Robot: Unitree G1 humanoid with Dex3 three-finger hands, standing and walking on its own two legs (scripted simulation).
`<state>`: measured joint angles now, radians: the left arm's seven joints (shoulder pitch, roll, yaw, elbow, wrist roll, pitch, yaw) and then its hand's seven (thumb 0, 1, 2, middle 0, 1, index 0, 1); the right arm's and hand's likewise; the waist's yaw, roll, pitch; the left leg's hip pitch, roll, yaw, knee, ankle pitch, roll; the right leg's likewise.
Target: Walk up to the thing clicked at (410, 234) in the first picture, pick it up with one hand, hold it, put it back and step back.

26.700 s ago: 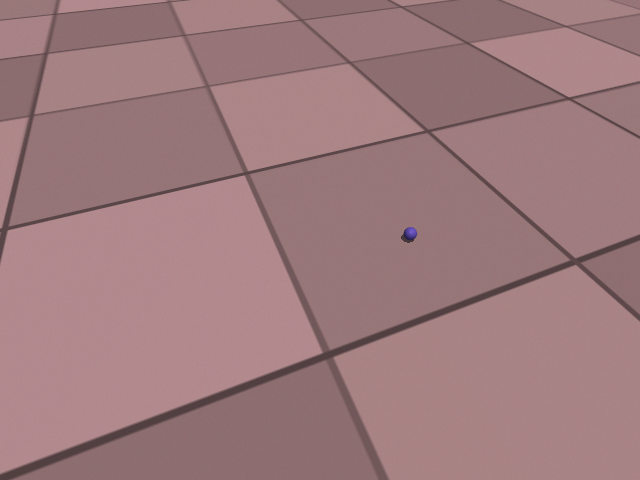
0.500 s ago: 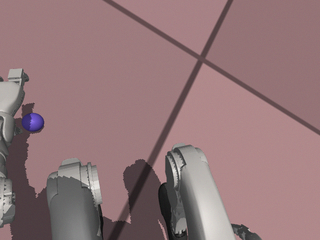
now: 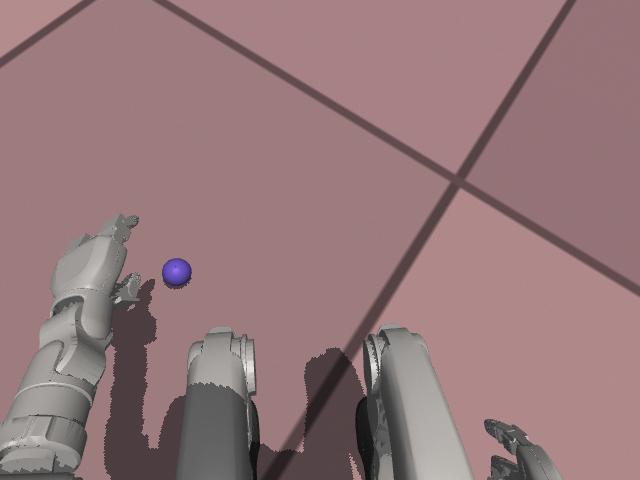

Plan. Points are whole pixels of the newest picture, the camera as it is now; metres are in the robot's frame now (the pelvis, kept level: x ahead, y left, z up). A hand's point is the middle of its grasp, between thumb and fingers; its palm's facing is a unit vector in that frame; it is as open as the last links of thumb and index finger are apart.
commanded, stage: home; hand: left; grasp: from above
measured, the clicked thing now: (176, 272) +0.48 +0.30 -0.40
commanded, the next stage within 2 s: none
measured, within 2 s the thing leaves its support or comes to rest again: neither
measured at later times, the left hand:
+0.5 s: hand (37, 375) +0.25 +0.23 +0.11, palm faces +0.06 -0.93 -0.35, open 7.4 cm
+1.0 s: hand out of the picture +0.22 +0.21 +0.24, palm faces +0.19 -0.96 -0.21, open 7.4 cm
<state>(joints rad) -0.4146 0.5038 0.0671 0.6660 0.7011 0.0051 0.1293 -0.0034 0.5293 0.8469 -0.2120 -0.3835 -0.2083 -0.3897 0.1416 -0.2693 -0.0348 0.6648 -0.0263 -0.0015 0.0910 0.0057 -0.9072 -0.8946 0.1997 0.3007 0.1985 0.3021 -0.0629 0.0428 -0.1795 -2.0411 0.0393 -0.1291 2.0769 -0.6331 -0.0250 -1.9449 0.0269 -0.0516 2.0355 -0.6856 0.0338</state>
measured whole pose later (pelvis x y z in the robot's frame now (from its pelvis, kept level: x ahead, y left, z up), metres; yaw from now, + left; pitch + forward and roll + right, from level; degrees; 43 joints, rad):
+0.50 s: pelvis +0.04 +0.01 +0.19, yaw +5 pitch +21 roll -5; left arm 0.19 0.30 0.04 0.11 0.07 0.35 0.08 0.01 0.90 0.90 -0.21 -0.30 -0.21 -0.30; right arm 0.15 -0.21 0.04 0.54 0.04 -0.10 -0.07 0.01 -0.91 -0.90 0.20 0.30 0.20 0.30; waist -0.05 0.04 -0.19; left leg -1.26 0.04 -0.09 1.45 -0.56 -0.02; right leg -1.16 0.00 -0.06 1.39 -0.60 0.03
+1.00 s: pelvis +0.09 +0.00 +0.28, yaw +7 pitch +10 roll -3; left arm 0.52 0.22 0.04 -0.13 -0.06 0.46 0.03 0.01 0.91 0.90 -0.20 -0.30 -0.20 -0.30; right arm 0.30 -0.23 0.03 0.51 0.01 -0.22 -0.19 0.01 -0.91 -0.90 0.20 0.30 0.20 0.30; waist -0.04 0.05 -0.18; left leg -0.71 0.04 -0.07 1.00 -0.47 -0.02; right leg -0.62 -0.01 -0.05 0.93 -0.49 0.02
